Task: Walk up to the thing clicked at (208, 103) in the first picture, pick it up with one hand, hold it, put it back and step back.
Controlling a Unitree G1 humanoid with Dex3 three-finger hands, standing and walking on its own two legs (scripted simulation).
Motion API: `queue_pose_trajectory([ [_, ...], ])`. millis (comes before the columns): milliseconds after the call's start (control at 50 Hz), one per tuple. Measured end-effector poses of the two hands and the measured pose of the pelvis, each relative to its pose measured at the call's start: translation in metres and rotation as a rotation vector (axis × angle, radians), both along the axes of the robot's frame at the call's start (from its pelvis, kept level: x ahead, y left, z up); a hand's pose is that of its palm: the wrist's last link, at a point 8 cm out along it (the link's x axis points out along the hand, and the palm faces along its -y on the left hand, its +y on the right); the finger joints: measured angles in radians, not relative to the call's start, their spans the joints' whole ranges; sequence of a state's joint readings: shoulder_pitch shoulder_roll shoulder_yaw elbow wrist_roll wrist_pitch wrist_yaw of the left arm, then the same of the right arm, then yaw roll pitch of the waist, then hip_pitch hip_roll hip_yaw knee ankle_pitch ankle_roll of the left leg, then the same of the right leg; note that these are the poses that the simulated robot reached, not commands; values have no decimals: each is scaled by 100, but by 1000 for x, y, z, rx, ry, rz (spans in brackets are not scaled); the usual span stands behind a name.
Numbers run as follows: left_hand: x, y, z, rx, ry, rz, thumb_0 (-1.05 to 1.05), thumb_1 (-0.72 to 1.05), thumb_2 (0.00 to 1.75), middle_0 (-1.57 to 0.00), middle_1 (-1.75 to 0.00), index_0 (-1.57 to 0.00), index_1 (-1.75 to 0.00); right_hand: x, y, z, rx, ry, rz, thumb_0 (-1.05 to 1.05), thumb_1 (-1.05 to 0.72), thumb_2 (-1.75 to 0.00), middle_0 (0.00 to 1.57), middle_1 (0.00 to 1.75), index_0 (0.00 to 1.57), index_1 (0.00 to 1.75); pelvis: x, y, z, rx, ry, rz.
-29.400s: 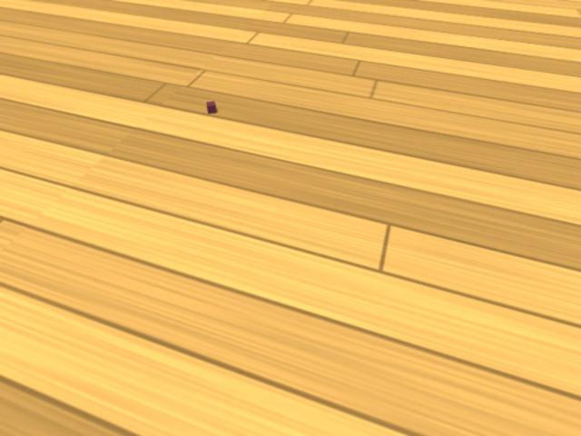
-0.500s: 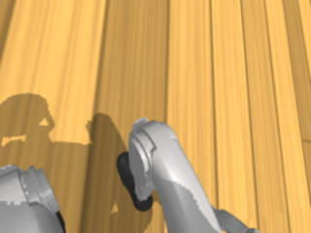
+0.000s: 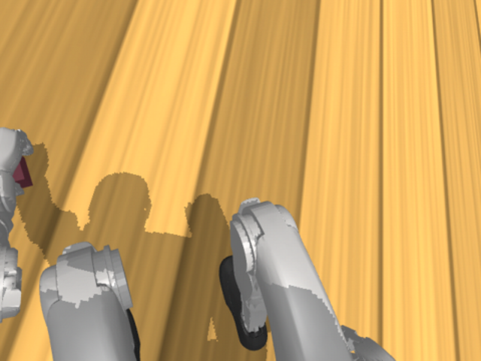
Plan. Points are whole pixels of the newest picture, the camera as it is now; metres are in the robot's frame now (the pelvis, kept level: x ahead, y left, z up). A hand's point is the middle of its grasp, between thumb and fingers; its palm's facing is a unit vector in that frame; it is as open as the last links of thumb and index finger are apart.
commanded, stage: settle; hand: left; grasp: from above
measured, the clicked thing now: (6, 172) +0.46 +0.29 -0.22
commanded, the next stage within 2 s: lift in 0.28 s
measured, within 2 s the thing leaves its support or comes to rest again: neither
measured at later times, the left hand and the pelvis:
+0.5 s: hand out of the picture +0.45 +0.29 -0.13, palm faces -0.43 -0.08 -0.90, open 8.1 cm; pelvis +0.00 -0.01 +0.02, yaw +4 degrees
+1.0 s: hand out of the picture +0.38 +0.30 -0.01, palm faces -0.44 -0.10 -0.89, open 8.0 cm; pelvis -0.01 +0.00 +0.11, yaw +7 degrees
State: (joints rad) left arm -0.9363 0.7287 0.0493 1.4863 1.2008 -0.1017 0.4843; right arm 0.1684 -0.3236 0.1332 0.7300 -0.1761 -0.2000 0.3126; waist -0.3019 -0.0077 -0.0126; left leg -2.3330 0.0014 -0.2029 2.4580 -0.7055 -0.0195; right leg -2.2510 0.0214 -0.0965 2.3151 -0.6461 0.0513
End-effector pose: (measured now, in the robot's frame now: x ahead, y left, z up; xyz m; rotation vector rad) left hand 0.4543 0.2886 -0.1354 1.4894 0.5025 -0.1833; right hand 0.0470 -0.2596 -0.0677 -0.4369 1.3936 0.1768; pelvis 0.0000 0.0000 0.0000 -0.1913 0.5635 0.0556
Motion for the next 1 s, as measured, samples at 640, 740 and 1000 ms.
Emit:
queue_pose_trajectory([
  [640, -12, 1, 85, -12, 39, 4, -1, 21, 29, -94, -30, -96, -32, 12, -18, 5, -76, -7, -151, 1, -92, -90, 20, 30, 21, 30, -3, -8, 38, 72, 46, 41],
  [740, -21, 2, 110, -14, 39, -15, -1, 21, 29, -94, -31, -96, -32, 18, -17, 17, -81, -37, -172, 1, -92, -90, 20, 30, 21, 30, -5, -7, 52, 74, 46, 46],
  [1000, -64, 10, 188, -17, 25, -16, -1, 22, 27, -93, -32, -95, -33, 61, -5, 67, -61, -171, -177, 1, -91, -90, 20, 30, 21, 30, -8, -4, 109, 85, 28, 61],
])
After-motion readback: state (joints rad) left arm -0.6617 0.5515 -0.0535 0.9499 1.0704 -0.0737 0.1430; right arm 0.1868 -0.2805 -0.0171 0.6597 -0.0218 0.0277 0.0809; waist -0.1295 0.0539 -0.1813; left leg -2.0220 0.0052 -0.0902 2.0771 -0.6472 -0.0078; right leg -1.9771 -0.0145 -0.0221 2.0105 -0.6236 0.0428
